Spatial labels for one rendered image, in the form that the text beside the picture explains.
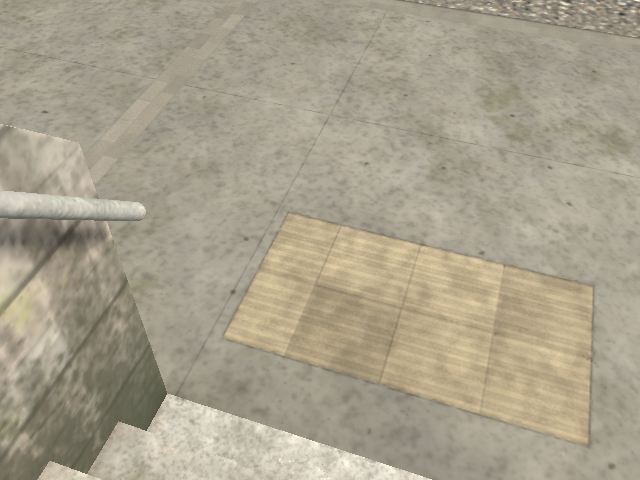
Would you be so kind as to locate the stairs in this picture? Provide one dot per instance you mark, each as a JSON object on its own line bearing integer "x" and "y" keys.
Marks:
{"x": 190, "y": 441}

